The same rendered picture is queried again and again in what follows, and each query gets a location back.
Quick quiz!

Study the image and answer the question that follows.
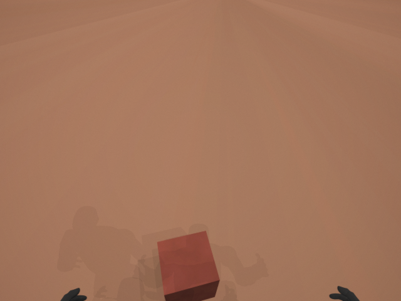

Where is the robot right hand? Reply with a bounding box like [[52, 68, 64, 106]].
[[329, 286, 359, 301]]

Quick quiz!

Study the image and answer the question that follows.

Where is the carton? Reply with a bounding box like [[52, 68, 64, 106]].
[[157, 231, 220, 301]]

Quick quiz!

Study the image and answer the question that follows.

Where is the robot left hand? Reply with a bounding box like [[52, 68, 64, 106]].
[[61, 288, 87, 301]]

